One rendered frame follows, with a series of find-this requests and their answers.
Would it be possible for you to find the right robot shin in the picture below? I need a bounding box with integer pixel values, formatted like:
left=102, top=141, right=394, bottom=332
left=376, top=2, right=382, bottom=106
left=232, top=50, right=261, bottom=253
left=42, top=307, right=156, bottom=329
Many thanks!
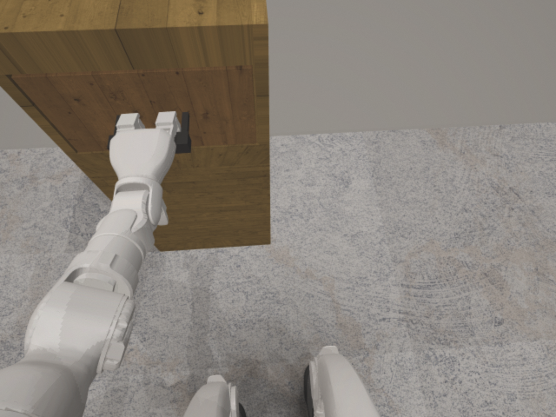
left=313, top=346, right=339, bottom=417

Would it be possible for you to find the left robot forearm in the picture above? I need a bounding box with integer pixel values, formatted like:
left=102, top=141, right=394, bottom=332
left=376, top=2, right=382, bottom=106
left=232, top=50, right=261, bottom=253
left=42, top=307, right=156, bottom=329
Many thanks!
left=24, top=176, right=163, bottom=355

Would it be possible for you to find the robot left hand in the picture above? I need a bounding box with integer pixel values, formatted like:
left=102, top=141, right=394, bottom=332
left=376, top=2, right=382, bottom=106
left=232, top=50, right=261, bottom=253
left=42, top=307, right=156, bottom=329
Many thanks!
left=109, top=111, right=182, bottom=225

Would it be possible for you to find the left robot thigh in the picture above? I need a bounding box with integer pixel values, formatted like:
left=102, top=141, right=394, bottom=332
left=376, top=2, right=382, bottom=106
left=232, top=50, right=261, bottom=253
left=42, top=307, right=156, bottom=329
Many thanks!
left=183, top=381, right=240, bottom=417

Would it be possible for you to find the left robot upper arm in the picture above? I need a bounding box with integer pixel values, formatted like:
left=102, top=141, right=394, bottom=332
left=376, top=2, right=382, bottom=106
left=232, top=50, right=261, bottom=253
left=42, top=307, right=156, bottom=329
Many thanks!
left=0, top=281, right=136, bottom=417

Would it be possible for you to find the handle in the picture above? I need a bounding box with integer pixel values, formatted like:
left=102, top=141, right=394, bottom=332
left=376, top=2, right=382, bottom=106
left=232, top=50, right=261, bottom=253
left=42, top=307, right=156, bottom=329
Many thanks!
left=107, top=112, right=191, bottom=154

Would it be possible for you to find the drawer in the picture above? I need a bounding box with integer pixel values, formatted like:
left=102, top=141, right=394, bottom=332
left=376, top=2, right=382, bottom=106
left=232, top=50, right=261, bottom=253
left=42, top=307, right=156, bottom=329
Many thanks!
left=11, top=65, right=256, bottom=152

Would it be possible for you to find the cabinet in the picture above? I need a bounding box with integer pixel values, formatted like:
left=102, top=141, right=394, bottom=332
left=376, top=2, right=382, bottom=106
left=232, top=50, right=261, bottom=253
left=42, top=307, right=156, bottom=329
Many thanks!
left=0, top=0, right=271, bottom=252

